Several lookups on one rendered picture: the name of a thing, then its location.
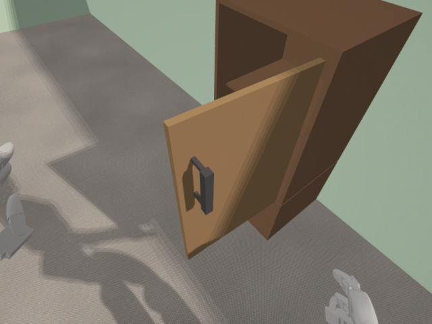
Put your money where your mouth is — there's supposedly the robot right hand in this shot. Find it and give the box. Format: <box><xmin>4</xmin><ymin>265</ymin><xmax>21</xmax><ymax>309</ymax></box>
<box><xmin>325</xmin><ymin>269</ymin><xmax>378</xmax><ymax>324</ymax></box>

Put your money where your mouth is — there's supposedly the cupboard door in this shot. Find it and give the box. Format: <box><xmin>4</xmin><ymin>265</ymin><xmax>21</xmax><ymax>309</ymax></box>
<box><xmin>163</xmin><ymin>58</ymin><xmax>326</xmax><ymax>260</ymax></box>

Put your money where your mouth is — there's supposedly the robot left hand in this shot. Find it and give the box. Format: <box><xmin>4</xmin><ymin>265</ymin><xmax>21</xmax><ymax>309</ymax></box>
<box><xmin>0</xmin><ymin>142</ymin><xmax>33</xmax><ymax>262</ymax></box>

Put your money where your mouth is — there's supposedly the handle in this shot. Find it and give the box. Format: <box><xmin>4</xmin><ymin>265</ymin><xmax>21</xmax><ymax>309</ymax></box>
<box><xmin>191</xmin><ymin>156</ymin><xmax>214</xmax><ymax>215</ymax></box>

